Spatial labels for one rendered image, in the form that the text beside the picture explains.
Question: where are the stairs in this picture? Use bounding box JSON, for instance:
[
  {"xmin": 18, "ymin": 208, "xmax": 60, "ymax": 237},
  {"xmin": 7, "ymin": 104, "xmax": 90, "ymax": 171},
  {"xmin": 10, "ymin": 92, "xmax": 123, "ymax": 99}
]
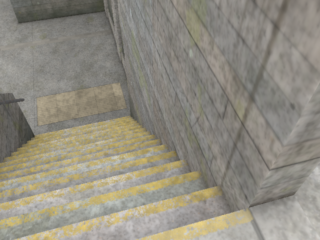
[{"xmin": 0, "ymin": 116, "xmax": 232, "ymax": 240}]

